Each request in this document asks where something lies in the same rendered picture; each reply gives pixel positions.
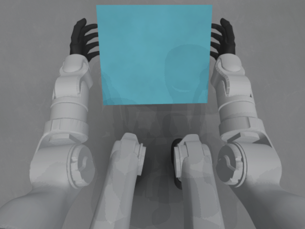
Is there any robot left upper arm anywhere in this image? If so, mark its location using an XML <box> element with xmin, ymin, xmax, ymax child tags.
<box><xmin>0</xmin><ymin>143</ymin><xmax>95</xmax><ymax>229</ymax></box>

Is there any robot right thigh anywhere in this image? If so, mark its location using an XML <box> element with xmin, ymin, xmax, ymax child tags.
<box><xmin>174</xmin><ymin>141</ymin><xmax>225</xmax><ymax>229</ymax></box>

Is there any carton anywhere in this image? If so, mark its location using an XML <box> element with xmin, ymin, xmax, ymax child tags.
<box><xmin>96</xmin><ymin>5</ymin><xmax>213</xmax><ymax>105</ymax></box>

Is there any robot left hand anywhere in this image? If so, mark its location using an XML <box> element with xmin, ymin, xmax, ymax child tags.
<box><xmin>70</xmin><ymin>18</ymin><xmax>100</xmax><ymax>62</ymax></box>

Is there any robot right hand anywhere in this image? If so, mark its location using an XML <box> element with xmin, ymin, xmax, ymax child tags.
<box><xmin>210</xmin><ymin>18</ymin><xmax>235</xmax><ymax>60</ymax></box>

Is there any robot right upper arm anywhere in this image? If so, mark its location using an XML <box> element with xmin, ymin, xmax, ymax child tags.
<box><xmin>216</xmin><ymin>142</ymin><xmax>305</xmax><ymax>229</ymax></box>

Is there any right robot foot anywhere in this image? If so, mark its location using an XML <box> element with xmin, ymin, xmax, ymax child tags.
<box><xmin>171</xmin><ymin>138</ymin><xmax>182</xmax><ymax>190</ymax></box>

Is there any right robot forearm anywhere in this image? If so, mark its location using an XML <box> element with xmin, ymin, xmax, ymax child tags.
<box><xmin>210</xmin><ymin>53</ymin><xmax>282</xmax><ymax>166</ymax></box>

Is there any left robot forearm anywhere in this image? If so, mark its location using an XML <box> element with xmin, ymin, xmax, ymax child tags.
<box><xmin>30</xmin><ymin>54</ymin><xmax>93</xmax><ymax>180</ymax></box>

